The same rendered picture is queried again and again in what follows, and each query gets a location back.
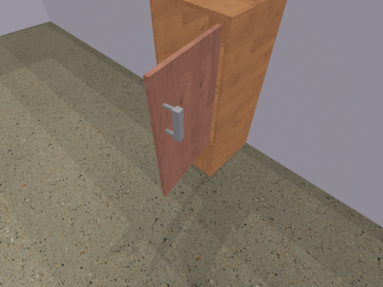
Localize cupboard door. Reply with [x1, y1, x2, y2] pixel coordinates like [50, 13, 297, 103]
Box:
[143, 23, 223, 196]

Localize handle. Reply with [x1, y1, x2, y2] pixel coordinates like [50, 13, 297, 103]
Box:
[162, 103, 184, 142]

